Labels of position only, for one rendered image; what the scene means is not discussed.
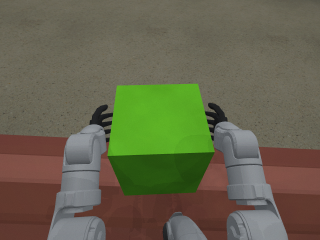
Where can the carton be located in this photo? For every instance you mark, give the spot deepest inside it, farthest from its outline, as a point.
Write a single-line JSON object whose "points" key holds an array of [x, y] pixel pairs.
{"points": [[160, 142]]}

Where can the right robot forearm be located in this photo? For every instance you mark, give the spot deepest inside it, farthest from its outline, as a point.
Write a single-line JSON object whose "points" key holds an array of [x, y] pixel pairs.
{"points": [[243, 163]]}

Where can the left robot forearm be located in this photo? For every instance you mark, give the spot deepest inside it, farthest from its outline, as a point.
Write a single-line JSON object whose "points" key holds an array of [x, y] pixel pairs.
{"points": [[80, 179]]}

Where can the robot right thigh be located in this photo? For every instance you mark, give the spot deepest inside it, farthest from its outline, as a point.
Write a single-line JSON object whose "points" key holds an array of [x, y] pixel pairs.
{"points": [[183, 228]]}

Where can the robot right shin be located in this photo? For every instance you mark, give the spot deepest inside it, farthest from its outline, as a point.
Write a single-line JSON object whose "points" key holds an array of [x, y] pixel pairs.
{"points": [[176, 214]]}

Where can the robot right hand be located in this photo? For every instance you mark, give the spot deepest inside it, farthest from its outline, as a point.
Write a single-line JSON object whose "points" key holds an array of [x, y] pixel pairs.
{"points": [[219, 116]]}

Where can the robot left hand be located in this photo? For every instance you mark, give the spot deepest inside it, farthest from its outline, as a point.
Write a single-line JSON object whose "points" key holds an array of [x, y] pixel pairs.
{"points": [[97, 119]]}

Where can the robot left upper arm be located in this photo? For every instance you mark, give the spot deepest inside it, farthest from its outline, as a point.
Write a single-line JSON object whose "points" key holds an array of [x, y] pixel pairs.
{"points": [[79, 228]]}

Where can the robot right upper arm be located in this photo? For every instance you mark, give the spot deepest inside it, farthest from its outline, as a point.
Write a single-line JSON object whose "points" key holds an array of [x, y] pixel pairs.
{"points": [[254, 225]]}

